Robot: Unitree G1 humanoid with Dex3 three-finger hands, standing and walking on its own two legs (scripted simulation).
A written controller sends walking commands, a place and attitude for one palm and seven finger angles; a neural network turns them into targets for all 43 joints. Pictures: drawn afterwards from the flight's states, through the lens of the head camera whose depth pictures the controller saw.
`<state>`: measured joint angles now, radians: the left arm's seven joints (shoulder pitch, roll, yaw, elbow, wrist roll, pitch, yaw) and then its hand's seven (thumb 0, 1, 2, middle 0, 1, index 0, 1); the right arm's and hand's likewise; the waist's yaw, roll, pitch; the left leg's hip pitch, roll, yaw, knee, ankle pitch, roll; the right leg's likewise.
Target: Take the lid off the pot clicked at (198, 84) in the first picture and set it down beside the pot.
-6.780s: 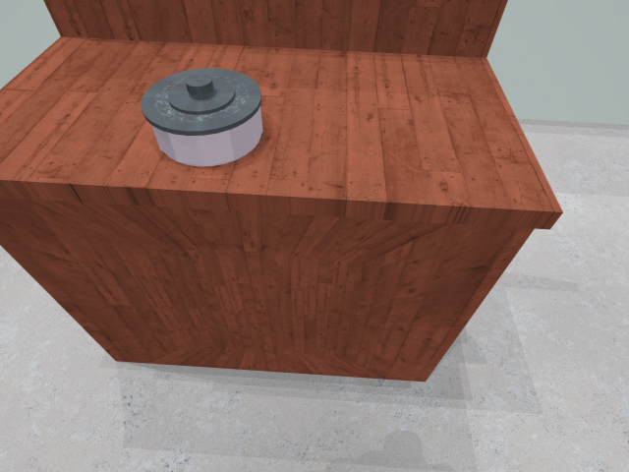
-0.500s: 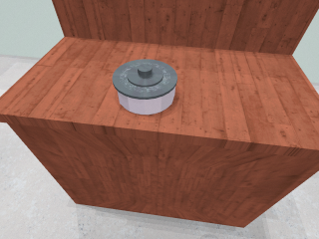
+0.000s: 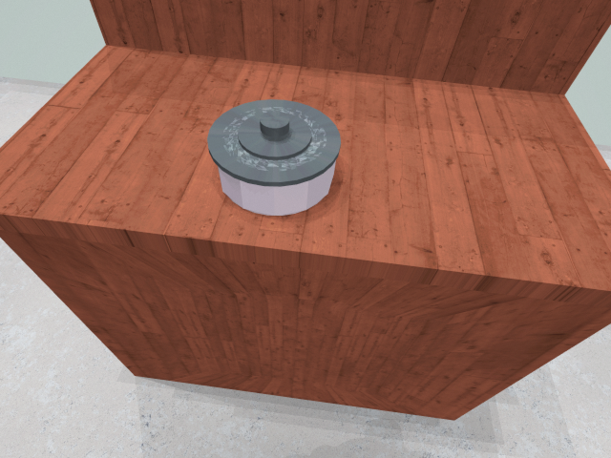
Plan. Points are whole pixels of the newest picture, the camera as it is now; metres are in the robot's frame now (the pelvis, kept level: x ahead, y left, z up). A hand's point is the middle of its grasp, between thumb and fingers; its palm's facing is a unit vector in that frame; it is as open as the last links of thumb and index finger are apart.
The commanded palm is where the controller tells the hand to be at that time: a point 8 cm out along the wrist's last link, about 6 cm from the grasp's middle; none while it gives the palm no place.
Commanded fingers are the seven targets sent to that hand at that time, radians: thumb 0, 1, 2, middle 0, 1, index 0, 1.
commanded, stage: lift the closed hand beside the body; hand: left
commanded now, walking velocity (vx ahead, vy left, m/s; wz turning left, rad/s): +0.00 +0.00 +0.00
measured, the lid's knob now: (274, 123) +0.52 +0.09 +0.16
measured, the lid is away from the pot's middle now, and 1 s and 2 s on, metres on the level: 0.00 0.00 0.00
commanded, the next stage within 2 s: raise the hand higher, near the body in 0.64 s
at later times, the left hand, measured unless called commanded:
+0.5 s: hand out of the picture +0.10 +0.21 +0.02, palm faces +0.31 -0.88 -0.36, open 3.7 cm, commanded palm +0.06 +0.24 +0.07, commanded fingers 0.00 0.90 0.90 -1.30 -1.50 -1.30 -1.50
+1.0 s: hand (58, 430) +0.12 +0.22 +0.13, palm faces +0.30 -0.84 -0.46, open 3.1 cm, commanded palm +0.07 +0.25 +0.17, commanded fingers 0.00 0.90 0.90 -1.30 -1.50 -1.30 -1.50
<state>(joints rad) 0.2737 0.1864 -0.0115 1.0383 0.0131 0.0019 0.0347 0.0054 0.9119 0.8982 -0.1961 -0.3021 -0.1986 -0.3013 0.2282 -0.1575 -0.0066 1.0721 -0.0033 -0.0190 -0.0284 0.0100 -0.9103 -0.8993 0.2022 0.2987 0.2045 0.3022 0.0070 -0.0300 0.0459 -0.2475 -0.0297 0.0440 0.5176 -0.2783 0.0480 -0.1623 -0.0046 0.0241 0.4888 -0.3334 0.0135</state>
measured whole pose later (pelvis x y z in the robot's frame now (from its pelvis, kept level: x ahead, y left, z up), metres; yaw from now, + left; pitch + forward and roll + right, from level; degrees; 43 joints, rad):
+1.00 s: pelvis -0.02 -0.02 +0.01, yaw +1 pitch -4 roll -1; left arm 0.70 0.34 0.24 -0.50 -0.02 -0.12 0.06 0.02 0.90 0.90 -1.29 -1.50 -1.30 -1.50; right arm 0.19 -0.23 0.00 0.62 -0.02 -0.12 -0.05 0.02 -0.90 -0.90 0.20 0.30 0.21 0.30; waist 0.07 0.06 0.05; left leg -0.13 0.01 0.02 0.37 -0.17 0.02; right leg -0.01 0.03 0.00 0.26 -0.19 -0.01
